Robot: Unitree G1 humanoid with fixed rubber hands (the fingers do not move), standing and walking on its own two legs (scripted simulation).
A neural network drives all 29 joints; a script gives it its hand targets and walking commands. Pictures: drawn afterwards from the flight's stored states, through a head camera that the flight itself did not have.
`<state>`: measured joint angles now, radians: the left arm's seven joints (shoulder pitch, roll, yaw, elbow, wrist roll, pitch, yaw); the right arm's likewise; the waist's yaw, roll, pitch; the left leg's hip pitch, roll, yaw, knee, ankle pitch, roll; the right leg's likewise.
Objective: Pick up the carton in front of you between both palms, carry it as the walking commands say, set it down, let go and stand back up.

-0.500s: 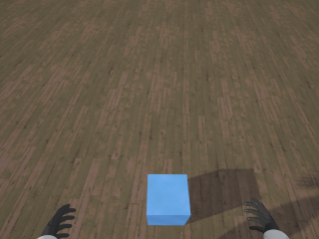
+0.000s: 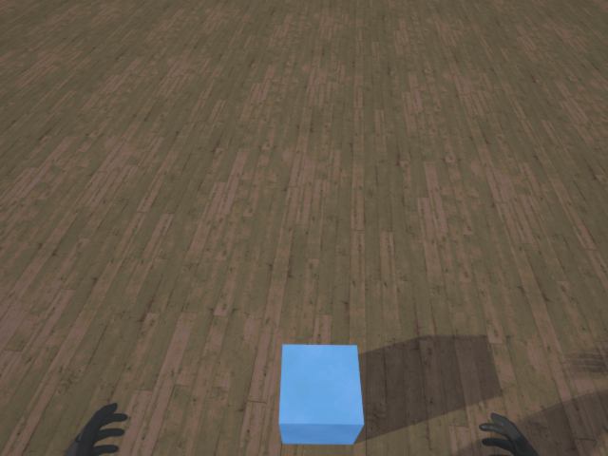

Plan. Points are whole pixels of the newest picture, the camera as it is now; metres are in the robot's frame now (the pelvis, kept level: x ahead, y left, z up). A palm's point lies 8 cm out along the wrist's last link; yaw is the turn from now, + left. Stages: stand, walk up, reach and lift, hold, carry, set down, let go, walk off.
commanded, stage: stand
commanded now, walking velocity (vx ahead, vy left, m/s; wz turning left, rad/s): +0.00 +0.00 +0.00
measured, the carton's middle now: (318, 395) +0.36 -0.04 -0.65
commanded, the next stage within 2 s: none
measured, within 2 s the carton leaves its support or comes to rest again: neither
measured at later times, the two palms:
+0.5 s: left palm out of the picture +0.08 +0.30 -0.10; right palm out of the picture +0.08 -0.30 -0.10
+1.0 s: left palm out of the picture +0.08 +0.31 -0.09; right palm out of the picture +0.07 -0.31 -0.10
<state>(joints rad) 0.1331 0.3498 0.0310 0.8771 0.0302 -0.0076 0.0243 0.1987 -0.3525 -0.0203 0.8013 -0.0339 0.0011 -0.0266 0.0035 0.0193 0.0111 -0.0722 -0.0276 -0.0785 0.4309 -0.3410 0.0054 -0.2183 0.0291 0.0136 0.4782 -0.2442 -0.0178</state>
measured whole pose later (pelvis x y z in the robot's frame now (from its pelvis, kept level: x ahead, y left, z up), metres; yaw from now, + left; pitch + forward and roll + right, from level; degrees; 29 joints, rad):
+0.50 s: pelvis -0.02 +0.00 +0.00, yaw +0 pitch -3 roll +0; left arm 0.13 0.36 0.03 0.99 0.02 -0.01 0.01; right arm 0.19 -0.38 -0.01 0.91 -0.03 -0.01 -0.02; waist 0.01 0.01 0.03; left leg -0.04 -0.03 -0.08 0.38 -0.29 0.00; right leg -0.18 0.03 0.01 0.42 -0.19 -0.02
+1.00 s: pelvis -0.02 +0.00 +0.01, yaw +0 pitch -3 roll +0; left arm 0.10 0.38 0.02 1.03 0.02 -0.01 0.01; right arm 0.16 -0.39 -0.01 0.97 -0.03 -0.01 -0.02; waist 0.00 0.00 0.03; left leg -0.03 -0.03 -0.08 0.36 -0.27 0.00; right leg -0.17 0.02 0.01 0.39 -0.17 -0.02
